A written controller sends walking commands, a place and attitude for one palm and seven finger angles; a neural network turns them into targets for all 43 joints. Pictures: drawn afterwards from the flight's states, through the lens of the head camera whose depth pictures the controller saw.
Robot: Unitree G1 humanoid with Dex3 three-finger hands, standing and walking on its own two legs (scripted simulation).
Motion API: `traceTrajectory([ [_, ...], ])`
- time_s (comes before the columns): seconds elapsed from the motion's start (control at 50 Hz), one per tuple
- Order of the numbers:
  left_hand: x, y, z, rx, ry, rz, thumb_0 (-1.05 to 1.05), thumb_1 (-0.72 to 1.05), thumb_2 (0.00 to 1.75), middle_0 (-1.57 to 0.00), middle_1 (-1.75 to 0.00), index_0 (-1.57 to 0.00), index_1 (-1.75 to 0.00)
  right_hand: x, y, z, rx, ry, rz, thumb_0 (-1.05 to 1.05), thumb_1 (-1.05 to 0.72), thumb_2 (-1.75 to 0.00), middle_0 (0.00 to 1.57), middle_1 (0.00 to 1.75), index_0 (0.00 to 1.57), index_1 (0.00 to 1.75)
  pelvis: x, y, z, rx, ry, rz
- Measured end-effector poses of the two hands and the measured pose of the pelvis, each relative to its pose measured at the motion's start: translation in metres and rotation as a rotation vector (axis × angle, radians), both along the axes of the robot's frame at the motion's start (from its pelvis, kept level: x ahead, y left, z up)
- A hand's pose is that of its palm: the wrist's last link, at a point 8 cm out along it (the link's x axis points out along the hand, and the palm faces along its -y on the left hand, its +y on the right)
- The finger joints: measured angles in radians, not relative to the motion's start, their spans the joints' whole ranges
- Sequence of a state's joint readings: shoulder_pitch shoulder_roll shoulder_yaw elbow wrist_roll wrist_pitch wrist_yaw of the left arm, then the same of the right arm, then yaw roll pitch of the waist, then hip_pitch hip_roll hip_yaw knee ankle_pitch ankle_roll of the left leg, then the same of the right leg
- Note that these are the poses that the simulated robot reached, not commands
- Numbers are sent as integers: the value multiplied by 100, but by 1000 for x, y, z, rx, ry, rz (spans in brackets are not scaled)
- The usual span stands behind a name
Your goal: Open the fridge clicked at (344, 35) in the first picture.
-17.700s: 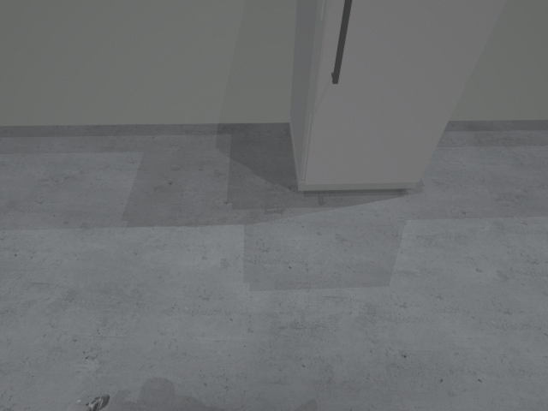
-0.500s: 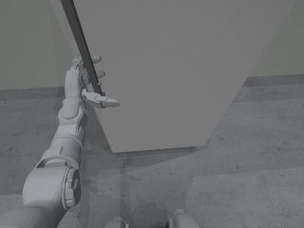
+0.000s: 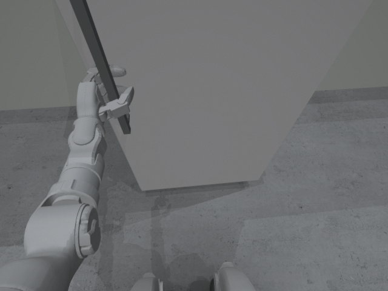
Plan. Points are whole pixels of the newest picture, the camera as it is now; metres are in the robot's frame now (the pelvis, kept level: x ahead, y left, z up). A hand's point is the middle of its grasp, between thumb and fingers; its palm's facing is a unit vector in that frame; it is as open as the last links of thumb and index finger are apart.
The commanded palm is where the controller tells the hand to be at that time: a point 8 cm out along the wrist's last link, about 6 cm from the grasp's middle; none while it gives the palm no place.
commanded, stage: grip the handle and tug to test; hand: left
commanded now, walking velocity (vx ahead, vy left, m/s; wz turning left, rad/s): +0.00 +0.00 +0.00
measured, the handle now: (106, 66) +0.54 +0.15 +0.14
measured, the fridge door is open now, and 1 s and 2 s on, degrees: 0 2 27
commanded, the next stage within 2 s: pull the door a little, standing still in 0.82 s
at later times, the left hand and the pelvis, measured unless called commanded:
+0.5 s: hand (122, 100) +0.49 +0.13 +0.09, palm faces +0.03 -1.00 -0.01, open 5.2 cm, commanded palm +0.45 +0.18 +0.09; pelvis +0.01 +0.00 +0.00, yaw +0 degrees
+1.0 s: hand (122, 106) +0.47 +0.12 +0.09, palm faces +0.03 -1.00 -0.02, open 5.4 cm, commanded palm +0.43 +0.18 +0.09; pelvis +0.04 +0.00 +0.01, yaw -1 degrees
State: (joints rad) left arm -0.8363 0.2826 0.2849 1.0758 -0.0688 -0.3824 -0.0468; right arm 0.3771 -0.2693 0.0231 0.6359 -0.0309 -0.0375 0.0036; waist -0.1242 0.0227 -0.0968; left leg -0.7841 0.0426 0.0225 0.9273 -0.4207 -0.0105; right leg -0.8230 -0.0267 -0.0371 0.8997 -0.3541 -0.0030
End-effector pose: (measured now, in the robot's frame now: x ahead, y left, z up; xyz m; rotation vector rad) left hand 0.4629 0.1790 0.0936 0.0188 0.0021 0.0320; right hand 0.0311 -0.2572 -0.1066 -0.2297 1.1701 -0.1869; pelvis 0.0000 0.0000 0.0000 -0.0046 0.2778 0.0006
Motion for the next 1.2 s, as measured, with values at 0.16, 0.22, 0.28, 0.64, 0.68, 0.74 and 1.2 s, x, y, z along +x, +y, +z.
traceTrajectory([
  [0.16,0,0,-1,-6,1,-2,1,77,84,-44,-139,-43,-138,1,2,1,8,0,-6,1,-91,-90,20,30,20,30,3,1,1,0,0,-5],
  [0.22,0,-1,-1,-8,0,2,1,76,84,-44,-139,-42,-139,3,3,1,8,-1,-6,1,-91,-90,20,30,20,30,4,1,1,-1,-1,-5],
  [0.28,0,-1,-1,-6,-1,5,1,76,84,-43,-140,-42,-140,5,3,1,9,-3,-3,1,-91,-90,20,30,20,30,5,2,1,-2,-2,-3],
  [0.64,-1,-1,-1,-9,1,5,1,78,83,-42,-140,-40,-140,16,3,5,13,-22,-3,1,-91,-90,20,30,20,30,9,1,4,-1,-3,-7],
  [0.68,-1,-2,-1,-9,1,6,1,78,82,-41,-140,-40,-140,17,3,6,16,-25,-7,1,-91,-90,20,30,20,30,11,1,5,0,-4,-11],
  [0.74,-1,-2,-1,-10,2,8,1,79,82,-40,-140,-39,-140,21,3,7,20,-30,-14,1,-91,-90,20,30,20,30,15,1,6,0,-5,-15],
  [1.2,-39,-6,0,-3,-1,-10,1,77,79,-40,-140,-38,-140,81,10,18,57,-151,18,1,-91,-90,20,30,20,30,37,0,17,3,-46,-16],
])
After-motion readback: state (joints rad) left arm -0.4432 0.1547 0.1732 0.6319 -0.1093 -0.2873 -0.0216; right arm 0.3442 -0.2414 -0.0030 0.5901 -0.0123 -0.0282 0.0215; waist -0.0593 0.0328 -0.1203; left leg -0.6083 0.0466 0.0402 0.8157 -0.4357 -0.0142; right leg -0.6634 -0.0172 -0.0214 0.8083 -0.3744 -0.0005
